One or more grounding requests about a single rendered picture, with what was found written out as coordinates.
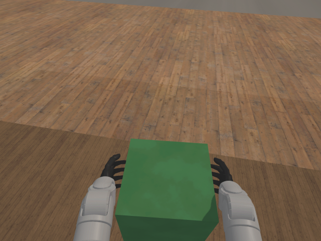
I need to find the carton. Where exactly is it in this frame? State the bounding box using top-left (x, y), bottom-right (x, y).
top-left (115, 139), bottom-right (219, 241)

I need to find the left robot hand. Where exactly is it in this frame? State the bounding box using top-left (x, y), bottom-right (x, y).
top-left (100, 154), bottom-right (126, 188)

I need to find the right robot forearm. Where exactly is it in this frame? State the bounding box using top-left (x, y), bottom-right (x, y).
top-left (218, 181), bottom-right (262, 241)

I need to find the right robot hand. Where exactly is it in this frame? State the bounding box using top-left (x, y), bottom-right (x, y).
top-left (211, 158), bottom-right (233, 194)

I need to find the left robot forearm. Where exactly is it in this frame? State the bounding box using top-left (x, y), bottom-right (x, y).
top-left (73, 176), bottom-right (116, 241)

